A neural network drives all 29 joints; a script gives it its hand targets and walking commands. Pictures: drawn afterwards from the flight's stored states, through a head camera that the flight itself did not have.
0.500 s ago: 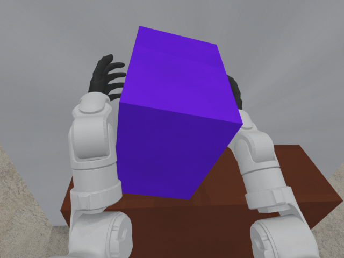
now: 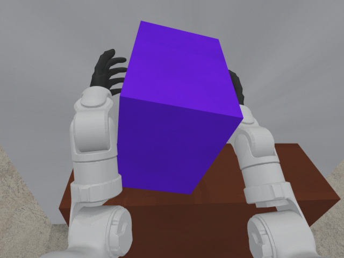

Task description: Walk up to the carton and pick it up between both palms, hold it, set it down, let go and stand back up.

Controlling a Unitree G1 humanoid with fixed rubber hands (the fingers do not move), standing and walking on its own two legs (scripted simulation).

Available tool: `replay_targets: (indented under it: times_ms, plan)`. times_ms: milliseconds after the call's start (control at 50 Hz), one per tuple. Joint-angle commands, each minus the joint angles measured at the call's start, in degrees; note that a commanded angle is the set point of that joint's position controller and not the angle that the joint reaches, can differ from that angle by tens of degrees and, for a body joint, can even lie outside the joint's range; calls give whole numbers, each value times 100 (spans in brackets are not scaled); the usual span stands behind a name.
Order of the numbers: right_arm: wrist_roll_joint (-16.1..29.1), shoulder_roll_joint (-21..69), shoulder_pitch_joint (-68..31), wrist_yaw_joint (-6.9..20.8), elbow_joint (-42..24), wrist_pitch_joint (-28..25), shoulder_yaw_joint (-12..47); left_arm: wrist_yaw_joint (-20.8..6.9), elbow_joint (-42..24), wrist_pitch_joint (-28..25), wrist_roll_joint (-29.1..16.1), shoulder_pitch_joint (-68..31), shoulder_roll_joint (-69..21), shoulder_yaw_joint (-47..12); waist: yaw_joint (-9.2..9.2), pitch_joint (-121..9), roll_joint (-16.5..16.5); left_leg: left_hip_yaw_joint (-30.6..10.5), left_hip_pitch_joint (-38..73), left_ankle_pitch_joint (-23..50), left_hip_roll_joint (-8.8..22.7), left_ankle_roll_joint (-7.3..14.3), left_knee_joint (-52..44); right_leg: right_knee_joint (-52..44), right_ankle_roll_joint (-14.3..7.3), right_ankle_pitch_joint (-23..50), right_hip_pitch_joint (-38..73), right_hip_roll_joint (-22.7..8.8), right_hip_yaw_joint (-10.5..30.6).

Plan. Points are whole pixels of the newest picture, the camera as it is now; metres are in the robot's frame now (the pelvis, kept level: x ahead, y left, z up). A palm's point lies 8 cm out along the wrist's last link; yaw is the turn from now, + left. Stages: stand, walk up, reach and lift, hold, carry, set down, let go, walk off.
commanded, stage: hold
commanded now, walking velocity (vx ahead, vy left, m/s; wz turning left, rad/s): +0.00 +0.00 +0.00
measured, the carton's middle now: (167, 112) +0.38 +0.00 +0.20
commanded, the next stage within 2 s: none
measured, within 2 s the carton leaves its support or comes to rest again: neither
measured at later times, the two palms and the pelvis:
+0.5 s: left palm (97, 92) +0.36 +0.13 +0.27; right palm (228, 107) +0.36 -0.13 +0.23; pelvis +0.00 +0.00 +0.00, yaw +0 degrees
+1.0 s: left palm (98, 91) +0.36 +0.13 +0.27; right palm (229, 106) +0.36 -0.14 +0.23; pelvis +0.00 +0.00 +0.00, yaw +0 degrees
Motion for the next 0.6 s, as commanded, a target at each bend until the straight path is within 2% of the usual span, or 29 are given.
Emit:
replay_targets:
  times_ms: [0,20,40,60,80,100,120,140,160,200,220,260,280,300,320,340,380,400,420,440,460,480,500,520,560,580]
  plan:
    - [334,1869,-4056,94,-1608,-272,1463,-636,-182,-123,-649,-2371,-2185,-1992,85,-2063,277,353,178,1160,-195,-51,-81,104,549,1162,1071,-84,11]
    - [358,1830,-4016,83,-1559,-271,1463,-658,34,-90,-593,-2225,-2169,-1883,102,-1822,207,317,31,975,-185,-25,-100,87,557,1064,969,-97,57]
    - [404,1756,-3915,101,-1493,-276,1404,-634,-313,-121,-698,-2372,-2135,-2023,55,-1844,330,281,96,907,-121,-61,-132,97,479,876,928,-94,32]
    - [390,1829,-3946,123,-1346,-279,1450,-621,-338,-126,-683,-2521,-2121,-2001,16,-1762,226,294,138,782,-124,-66,-167,92,497,792,709,-67,-18]
    - [424,1836,-3950,152,-1335,-296,1421,-608,-366,-154,-674,-2581,-2177,-1969,93,-1747,300,326,-28,705,-137,-49,-181,103,491,684,823,-58,-6]
    - [326,1823,-3970,160,-1339,-297,1427,-605,-162,-131,-648,-2589,-2095,-1900,67,-1695,177,336,-134,617,-132,-20,-222,73,498,730,860,-68,3]
    - [365,1816,-3913,141,-1442,-312,1413,-614,-297,-172,-745,-2462,-2085,-1974,29,-1953,162,377,-110,754,-156,-5,-155,152,537,855,1062,-94,49]
    - [316,1831,-3944,123,-1621,-344,1442,-624,-165,-144,-775,-2386,-2108,-2021,49,-2074,270,359,-50,792,-182,-35,-161,126,543,935,1132,-61,8]
    - [355,1783,-3970,118,-1615,-351,1378,-623,-218,-136,-725,-2400,-2185,-2023,16,-2000,378,358,67,889,-172,-61,-144,79,530,1006,1032,-98,33]
    - [462,1875,-3741,101,-1420,-297,1553,-617,-361,-102,-682,-2207,-2181,-2001,63,-1893,449,306,347,1385,-177,-117,-81,92,489,1301,996,-105,95]
    - [463,1884,-3815,93,-1527,-323,1616,-626,-374,-98,-658,-2250,-2258,-2033,78,-1959,369,245,482,1475,-156,-139,-22,47,441,1350,865,-101,76]
    - [506,1878,-3942,71,-1741,-336,1630,-612,-679,-128,-752,-2483,-2240,-2190,61,-2175,317,290,467,1423,-181,-100,7,80,492,1280,852,-72,33]
    - [518,1793,-3896,73,-1901,-353,1666,-610,-537,-101,-760,-2269,-2305,-2215,36,-2098,294,245,419,1371,-138,-117,-4,63,475,1225,874,-59,20]
    - [500,1831,-3965,73,-1830,-313,1675,-606,-510,-88,-781,-2344,-2188,-2191,-5,-1966,362,270,337,1274,-138,-102,-21,62,470,1183,867,-89,64]
    - [458,1747,-3768,61,-1633,-274,1577,-599,-400,-64,-766,-2238,-2160,-2178,-16,-1807,270,272,343,1116,-108,-76,-51,25,483,1046,794,-153,118]
    - [453,1753,-3808,74,-1615,-261,1525,-607,-349,-49,-740,-2244,-2122,-2096,23,-1715,303,303,326,939,-141,-75,-84,20,475,916,707,-139,72]
    - [377,1668,-3853,111,-1119,-202,1359,-570,-239,-36,-766,-2580,-2017,-2032,1,-1440,349,307,-107,270,-111,-90,-205,24,474,278,630,-88,12]
    - [374,1649,-3898,151,-1116,-193,1293,-560,7,-40,-768,-2577,-2020,-1938,45,-1345,274,267,-242,68,-43,-49,-271,37,472,127,590,-72,-15]
    - [329,1653,-3931,176,-1290,-247,1259,-547,-25,-87,-780,-2539,-2081,-1977,21,-1485,328,338,-269,-72,-78,-33,-290,24,478,73,655,-78,10]
    - [327,1625,-4098,175,-1358,-270,1222,-529,-78,-123,-853,-2535,-2037,-1992,12,-1691,382,321,-216,-13,-92,-57,-246,50,481,107,699,-87,3]
    - [264,1725,-4111,168,-1411,-280,1265,-510,-46,-134,-865,-2575,-2060,-1963,-12,-1851,284,331,-136,203,-112,-45,-228,86,491,288,682,-66,12]
    - [274,1736,-4087,183,-1550,-299,1243,-519,-107,-147,-817,-2580,-2152,-2034,-11,-1904,437,346,-30,403,-120,-69,-200,67,468,428,723,-19,-21]
    - [313,1731,-4102,181,-1502,-289,1317,-534,-170,-154,-851,-2629,-2161,-2053,-21,-1890,405,299,-21,703,-138,-97,-89,86,474,666,779,-51,9]
    - [344,1765,-4028,159,-1517,-297,1382,-541,-343,-152,-890,-2600,-2200,-2182,-84,-2088,522,304,182,1111,-158,-170,-27,124,465,930,974,-11,-20]
    - [368,1716,-3965,155,-1381,-262,1395,-576,-177,-134,-815,-2464,-2171,-2125,-63,-2044,380,251,348,1130,-163,-150,-19,102,456,935,885,-57,25]
    - [413,1742,-4013,153,-1431,-245,1398,-579,-259,-126,-794,-2487,-2169,-2112,-67,-2147,465,216,328,1134,-162,-176,-23,157,474,969,902,-40,15]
